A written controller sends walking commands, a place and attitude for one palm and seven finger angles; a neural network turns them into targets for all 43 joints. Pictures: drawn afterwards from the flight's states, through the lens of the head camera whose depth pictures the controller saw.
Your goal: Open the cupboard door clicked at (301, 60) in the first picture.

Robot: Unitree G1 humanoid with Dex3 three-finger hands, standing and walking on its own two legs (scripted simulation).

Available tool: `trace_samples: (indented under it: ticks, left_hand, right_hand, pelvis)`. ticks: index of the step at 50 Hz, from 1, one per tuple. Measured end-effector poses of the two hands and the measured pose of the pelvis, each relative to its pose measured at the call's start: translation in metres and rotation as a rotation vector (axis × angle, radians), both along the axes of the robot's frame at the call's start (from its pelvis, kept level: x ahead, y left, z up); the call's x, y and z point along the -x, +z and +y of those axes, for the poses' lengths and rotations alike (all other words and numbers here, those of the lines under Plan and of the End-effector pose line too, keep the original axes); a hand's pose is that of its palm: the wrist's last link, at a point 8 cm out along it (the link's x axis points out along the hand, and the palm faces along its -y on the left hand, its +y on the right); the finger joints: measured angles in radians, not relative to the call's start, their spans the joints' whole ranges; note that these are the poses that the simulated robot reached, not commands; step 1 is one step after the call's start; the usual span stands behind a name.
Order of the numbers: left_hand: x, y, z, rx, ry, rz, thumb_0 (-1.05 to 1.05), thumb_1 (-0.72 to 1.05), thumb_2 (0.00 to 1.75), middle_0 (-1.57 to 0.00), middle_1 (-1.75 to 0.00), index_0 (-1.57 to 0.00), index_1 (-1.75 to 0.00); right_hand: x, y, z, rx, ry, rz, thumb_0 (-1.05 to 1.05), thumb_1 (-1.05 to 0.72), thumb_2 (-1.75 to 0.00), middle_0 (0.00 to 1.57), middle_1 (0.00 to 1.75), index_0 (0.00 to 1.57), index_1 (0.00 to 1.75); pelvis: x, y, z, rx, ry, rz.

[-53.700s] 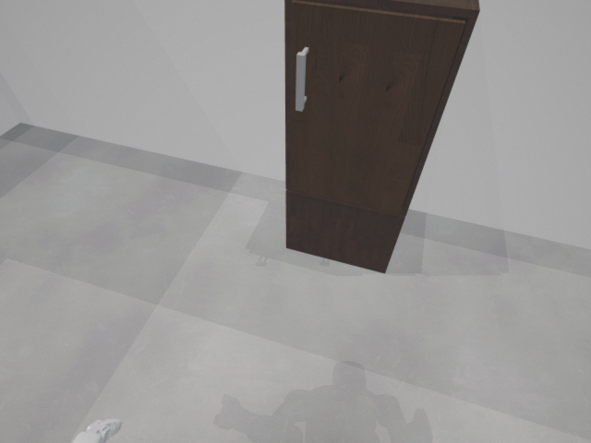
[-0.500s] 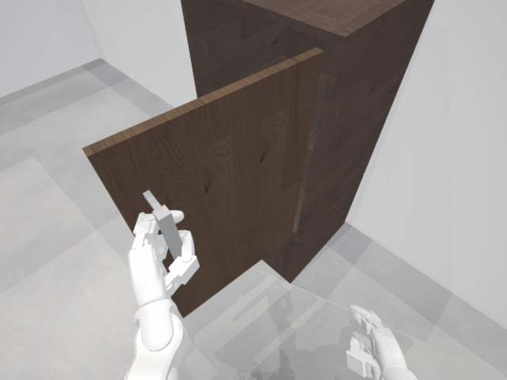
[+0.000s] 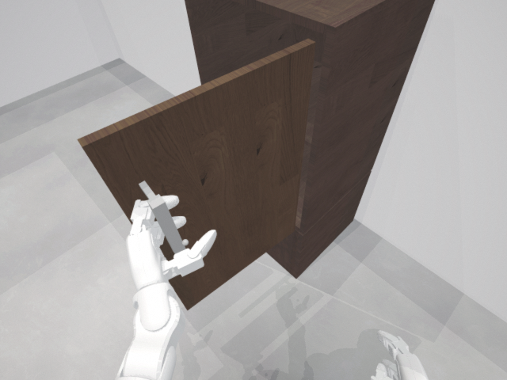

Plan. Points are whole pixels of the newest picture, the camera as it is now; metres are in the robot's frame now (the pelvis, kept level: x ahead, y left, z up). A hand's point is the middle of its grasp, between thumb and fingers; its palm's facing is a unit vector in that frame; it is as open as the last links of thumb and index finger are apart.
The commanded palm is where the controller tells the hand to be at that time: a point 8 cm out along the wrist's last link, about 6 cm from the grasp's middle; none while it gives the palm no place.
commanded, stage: open thumb and fingers to let go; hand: left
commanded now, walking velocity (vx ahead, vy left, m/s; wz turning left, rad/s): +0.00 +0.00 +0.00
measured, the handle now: (163, 221) +0.35 +0.17 +0.06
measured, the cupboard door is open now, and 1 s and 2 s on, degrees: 84 85 85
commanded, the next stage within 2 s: slide the hand sideways off the handle in 0.44 s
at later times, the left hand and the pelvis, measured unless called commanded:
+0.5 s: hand (181, 242) +0.31 +0.13 +0.07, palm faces +0.33 -0.94 +0.00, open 15.3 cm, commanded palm +0.26 +0.17 +0.06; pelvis -0.02 +0.04 +0.00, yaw -1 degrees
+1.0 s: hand (172, 276) +0.25 +0.13 +0.06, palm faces -0.09 -1.00 -0.03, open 16.4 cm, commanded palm +0.23 +0.19 +0.06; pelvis -0.02 +0.05 -0.01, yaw -2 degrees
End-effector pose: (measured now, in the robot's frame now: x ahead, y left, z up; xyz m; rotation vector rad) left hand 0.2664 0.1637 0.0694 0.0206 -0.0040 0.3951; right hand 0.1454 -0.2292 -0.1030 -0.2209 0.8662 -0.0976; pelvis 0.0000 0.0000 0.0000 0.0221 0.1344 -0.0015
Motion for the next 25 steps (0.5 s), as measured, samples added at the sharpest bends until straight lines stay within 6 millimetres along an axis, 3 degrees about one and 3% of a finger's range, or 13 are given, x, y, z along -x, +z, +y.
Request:
trace_samples:
  ticks: [5, 10, 25]
  left_hand:
    - [0.001, -0.001, 0.005, 0.006, 0.003, -0.003, 0.00, -0.17, 0.45, -0.32, -1.23, -0.32, -1.24]
    - [0.003, -0.001, 0.008, 0.013, -0.007, -0.012, 0.00, -0.36, 0.36, -0.30, -1.15, -0.30, -1.15]
    - [-0.003, -0.003, 0.009, 0.013, -0.059, -0.028, -0.01, -0.49, 0.31, -0.27, -0.62, -0.26, -0.60]
  right_hand:
    - [0.003, 0.004, 0.004, 0.000, 0.004, -0.020, 0.01, -0.90, -0.90, 0.20, 0.30, 0.20, 0.30]
    - [0.004, 0.008, 0.013, -0.002, 0.013, -0.042, 0.01, -0.90, -0.90, 0.20, 0.30, 0.20, 0.30]
    - [0.011, 0.006, 0.052, -0.023, 0.046, -0.042, 0.01, -0.90, -0.90, 0.20, 0.30, 0.20, 0.30]
  pelvis:
    - [0.007, 0.001, 0.004, 0.001, -0.003, -0.005]
    - [0.013, 0.001, 0.011, 0.005, -0.005, -0.011]
    - [0.021, -0.002, 0.037, 0.015, -0.011, -0.011]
